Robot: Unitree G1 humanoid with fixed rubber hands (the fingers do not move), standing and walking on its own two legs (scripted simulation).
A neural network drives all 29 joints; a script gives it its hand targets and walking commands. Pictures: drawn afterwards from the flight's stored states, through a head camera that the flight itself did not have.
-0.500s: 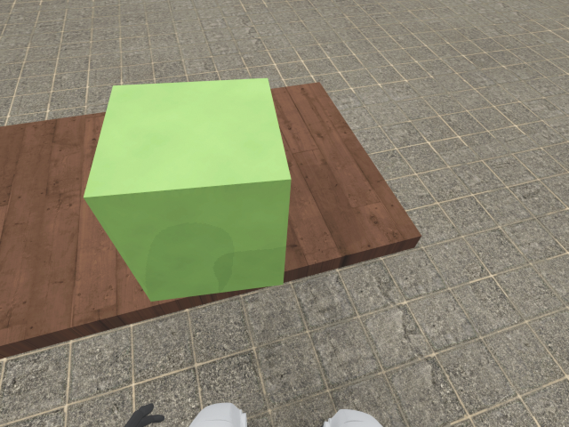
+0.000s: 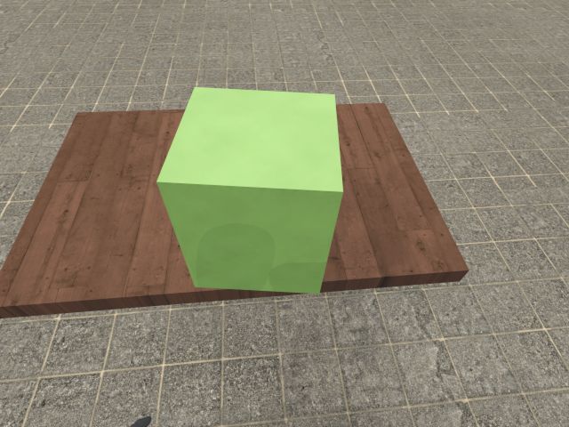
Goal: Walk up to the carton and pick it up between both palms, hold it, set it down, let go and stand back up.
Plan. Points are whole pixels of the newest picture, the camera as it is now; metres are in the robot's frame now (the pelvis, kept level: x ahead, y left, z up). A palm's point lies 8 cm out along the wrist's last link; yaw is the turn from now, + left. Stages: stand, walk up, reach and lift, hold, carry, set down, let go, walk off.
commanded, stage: walk up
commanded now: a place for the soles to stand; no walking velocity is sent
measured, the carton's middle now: (260, 196) +0.43 +0.03 +0.07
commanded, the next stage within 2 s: none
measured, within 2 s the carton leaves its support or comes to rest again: neither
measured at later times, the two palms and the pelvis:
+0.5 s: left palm out of the picture +0.04 +0.25 -0.14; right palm out of the picture +0.05 -0.26 -0.12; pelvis +0.00 -0.01 +0.00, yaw +7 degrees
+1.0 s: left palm out of the picture +0.03 +0.25 -0.14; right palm out of the picture +0.09 -0.26 -0.12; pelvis +0.01 -0.02 +0.00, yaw +9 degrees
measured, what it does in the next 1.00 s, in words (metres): stands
